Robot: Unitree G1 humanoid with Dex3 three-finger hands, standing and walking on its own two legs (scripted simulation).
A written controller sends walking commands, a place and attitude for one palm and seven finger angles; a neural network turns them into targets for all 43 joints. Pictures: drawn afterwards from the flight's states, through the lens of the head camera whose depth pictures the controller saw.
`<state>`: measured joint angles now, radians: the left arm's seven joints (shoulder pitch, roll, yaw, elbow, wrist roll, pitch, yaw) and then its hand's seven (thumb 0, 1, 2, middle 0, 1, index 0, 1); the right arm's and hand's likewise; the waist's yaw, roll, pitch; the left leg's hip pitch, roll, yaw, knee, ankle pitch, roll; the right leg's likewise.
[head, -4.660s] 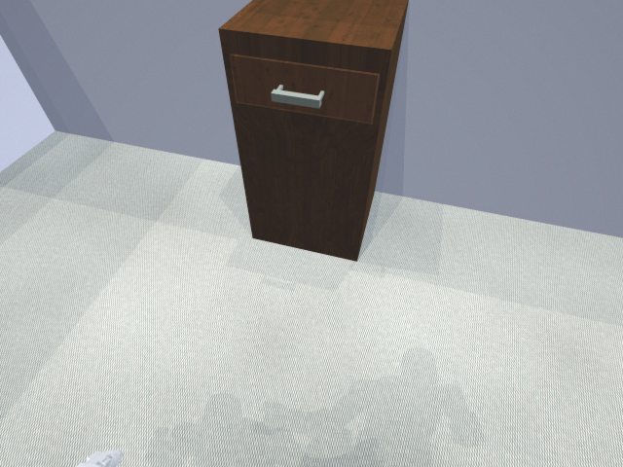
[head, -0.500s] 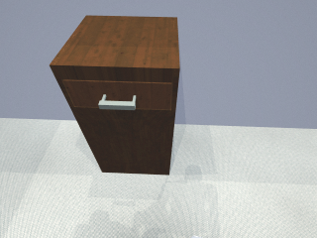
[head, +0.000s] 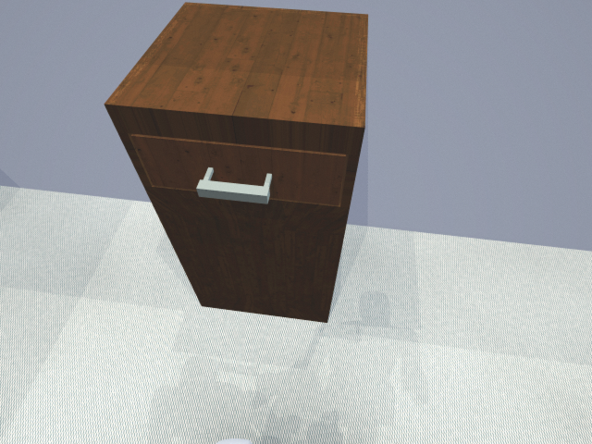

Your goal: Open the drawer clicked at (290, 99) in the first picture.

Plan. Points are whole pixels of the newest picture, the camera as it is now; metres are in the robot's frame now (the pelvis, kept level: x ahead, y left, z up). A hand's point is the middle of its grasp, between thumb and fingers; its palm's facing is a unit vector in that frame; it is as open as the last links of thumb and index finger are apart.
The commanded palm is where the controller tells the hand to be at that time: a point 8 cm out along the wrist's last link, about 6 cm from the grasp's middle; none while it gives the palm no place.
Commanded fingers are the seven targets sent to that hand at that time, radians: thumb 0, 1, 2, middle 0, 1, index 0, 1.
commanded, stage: come to a stop and stand still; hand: left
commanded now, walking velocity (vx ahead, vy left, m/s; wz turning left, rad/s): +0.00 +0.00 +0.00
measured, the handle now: (236, 183) +0.57 +0.17 -0.05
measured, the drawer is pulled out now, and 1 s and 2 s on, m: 0.00 0.00 0.00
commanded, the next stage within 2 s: look again from close up in 0.86 s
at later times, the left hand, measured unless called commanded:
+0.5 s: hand out of the picture -0.01 +0.19 -0.17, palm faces +0.02 -0.98 -0.21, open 7.4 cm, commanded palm none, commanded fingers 0.00 0.90 0.90 -0.20 -0.30 -0.20 -0.30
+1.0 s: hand out of the picture -0.04 +0.16 -0.17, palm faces +0.02 -0.98 -0.17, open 7.4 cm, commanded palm none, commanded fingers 0.00 0.90 0.90 -0.20 -0.30 -0.20 -0.30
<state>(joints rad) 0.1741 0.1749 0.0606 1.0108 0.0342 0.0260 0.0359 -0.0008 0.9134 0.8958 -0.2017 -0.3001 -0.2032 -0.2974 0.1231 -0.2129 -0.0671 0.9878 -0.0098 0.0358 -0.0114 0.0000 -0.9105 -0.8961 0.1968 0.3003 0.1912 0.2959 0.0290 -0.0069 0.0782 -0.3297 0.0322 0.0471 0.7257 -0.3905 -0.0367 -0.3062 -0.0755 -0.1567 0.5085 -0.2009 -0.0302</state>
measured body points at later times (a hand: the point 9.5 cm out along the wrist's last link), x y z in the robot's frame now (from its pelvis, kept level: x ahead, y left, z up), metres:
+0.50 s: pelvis -0.01 +0.02 +0.01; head -0.01 +0.00 +0.46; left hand -0.01 +0.24 -0.15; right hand +0.00 -0.21 -0.16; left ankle -0.01 +0.13 -0.74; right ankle -0.03 -0.09 -0.74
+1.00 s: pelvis -0.02 +0.00 +0.00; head -0.01 +0.00 +0.45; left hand -0.04 +0.21 -0.16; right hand -0.06 -0.20 -0.16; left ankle -0.01 +0.13 -0.74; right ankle -0.03 -0.09 -0.74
